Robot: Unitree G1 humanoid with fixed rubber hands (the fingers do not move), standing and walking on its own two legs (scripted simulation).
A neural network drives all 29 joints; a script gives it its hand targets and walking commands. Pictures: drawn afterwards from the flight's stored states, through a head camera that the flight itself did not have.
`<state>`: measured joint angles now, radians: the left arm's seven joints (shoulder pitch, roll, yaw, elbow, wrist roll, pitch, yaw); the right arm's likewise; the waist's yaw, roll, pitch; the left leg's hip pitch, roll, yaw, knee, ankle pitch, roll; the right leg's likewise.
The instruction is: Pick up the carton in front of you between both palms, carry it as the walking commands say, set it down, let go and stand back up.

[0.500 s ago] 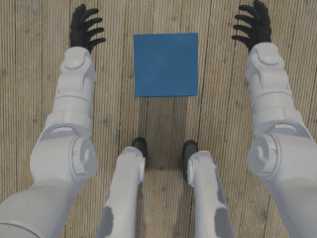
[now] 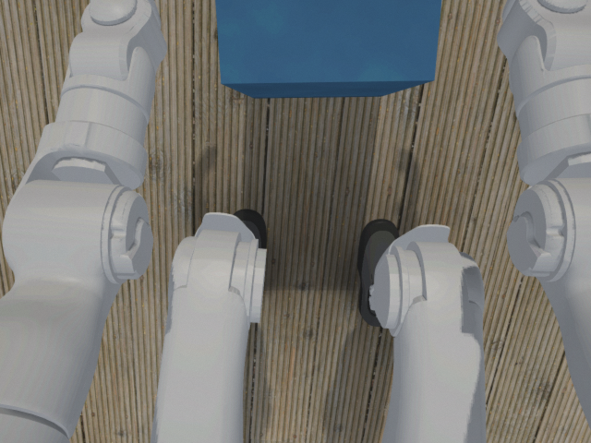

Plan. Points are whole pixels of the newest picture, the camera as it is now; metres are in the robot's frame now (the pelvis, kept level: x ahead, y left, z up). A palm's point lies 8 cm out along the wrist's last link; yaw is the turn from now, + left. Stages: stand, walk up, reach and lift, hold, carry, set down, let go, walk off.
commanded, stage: reach and lift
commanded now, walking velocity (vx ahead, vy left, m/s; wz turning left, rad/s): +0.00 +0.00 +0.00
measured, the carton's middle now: (321, 6) +0.56 +0.01 -0.28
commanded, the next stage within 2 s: none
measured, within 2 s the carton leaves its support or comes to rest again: leaves its support in 1.06 s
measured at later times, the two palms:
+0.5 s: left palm out of the picture +0.55 +0.19 -0.21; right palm out of the picture +0.57 -0.16 -0.21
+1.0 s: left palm out of the picture +0.55 +0.17 -0.21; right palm out of the picture +0.57 -0.14 -0.21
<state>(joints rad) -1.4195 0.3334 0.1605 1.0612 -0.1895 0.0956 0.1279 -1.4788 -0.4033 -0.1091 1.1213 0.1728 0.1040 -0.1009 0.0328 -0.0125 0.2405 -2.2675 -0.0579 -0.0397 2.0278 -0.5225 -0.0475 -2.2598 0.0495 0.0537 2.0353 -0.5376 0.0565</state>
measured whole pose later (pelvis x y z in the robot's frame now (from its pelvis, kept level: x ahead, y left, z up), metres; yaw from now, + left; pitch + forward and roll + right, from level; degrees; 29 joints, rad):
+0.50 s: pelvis +0.01 +0.00 -0.04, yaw -1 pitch +38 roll +0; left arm -1.51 0.37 0.10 1.19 -0.23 0.04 0.10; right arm -1.54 -0.36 -0.06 1.19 0.19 0.06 -0.12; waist 0.03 -0.01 0.37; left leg -2.27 -0.03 -0.03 2.20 -0.58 -0.03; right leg -2.27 0.04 0.04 2.21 -0.59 0.05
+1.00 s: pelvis +0.01 +0.00 -0.04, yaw -1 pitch +36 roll +0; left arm -1.47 0.28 0.22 1.04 -0.11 0.16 0.10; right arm -1.51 -0.28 -0.20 1.06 0.08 0.17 -0.13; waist 0.03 -0.02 0.40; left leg -2.25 -0.03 -0.03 2.22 -0.60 -0.04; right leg -2.25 0.06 0.05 2.23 -0.60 0.05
